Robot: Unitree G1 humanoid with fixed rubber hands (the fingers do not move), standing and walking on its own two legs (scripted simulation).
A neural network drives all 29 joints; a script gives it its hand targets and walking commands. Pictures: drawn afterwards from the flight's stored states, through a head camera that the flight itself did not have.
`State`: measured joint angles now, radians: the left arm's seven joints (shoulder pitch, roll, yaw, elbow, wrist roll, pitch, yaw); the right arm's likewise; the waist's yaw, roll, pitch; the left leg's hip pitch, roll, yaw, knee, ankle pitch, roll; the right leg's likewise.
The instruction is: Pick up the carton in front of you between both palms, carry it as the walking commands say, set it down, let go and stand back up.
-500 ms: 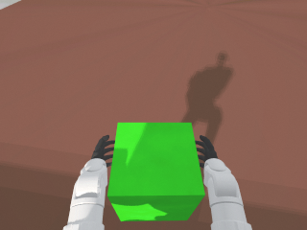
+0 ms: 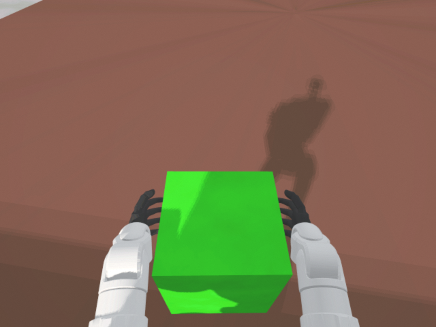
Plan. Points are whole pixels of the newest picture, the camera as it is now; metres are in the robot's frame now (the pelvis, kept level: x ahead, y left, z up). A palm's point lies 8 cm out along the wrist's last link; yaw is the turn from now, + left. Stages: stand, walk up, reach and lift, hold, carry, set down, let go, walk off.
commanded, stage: carry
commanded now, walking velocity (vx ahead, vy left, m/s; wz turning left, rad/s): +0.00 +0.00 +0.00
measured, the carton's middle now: (219, 246) +0.29 +0.00 -0.04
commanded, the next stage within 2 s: hold in 0.48 s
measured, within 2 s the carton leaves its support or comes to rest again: neither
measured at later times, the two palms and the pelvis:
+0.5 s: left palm (139, 234) +0.27 +0.15 +0.04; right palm (301, 234) +0.27 -0.15 +0.04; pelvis -0.01 +0.00 +0.00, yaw +0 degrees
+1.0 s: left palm (139, 243) +0.28 +0.16 -0.01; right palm (287, 233) +0.30 -0.14 -0.01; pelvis -0.08 -0.01 -0.02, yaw +4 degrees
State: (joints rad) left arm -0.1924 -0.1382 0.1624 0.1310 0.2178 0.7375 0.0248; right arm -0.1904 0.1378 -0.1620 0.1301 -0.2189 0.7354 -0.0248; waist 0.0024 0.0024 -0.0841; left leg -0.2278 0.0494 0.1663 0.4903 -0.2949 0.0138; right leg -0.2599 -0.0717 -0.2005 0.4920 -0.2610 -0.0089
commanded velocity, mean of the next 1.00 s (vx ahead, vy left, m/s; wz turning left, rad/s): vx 0.00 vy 0.00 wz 0.00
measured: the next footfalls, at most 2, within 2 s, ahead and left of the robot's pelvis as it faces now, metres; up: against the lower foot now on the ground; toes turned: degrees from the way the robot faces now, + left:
none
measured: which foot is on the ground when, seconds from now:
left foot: down 0.00-1.00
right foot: down 0.00-1.00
